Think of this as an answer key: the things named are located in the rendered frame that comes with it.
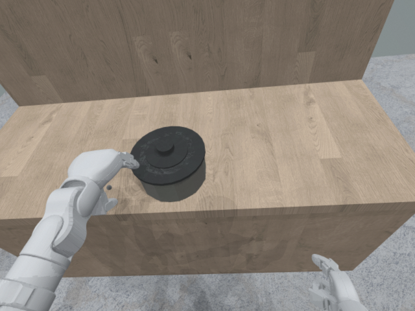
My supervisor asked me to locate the robot left forearm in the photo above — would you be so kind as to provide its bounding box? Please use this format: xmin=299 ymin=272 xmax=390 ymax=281
xmin=0 ymin=176 xmax=101 ymax=311

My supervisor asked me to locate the left robot hand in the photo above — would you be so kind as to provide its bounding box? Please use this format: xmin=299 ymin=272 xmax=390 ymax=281
xmin=67 ymin=149 xmax=139 ymax=216

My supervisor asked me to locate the pot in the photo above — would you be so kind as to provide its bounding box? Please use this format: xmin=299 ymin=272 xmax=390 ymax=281
xmin=141 ymin=158 xmax=206 ymax=202

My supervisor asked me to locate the right robot hand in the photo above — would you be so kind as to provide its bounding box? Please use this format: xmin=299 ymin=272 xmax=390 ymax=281
xmin=309 ymin=254 xmax=361 ymax=311

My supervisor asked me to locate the knob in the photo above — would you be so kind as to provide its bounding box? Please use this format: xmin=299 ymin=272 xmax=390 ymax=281
xmin=156 ymin=139 xmax=174 ymax=155

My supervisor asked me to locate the table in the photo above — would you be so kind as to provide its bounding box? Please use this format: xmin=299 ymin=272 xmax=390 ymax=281
xmin=0 ymin=0 xmax=415 ymax=277

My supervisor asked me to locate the lid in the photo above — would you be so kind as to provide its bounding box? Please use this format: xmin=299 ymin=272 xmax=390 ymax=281
xmin=130 ymin=126 xmax=206 ymax=186

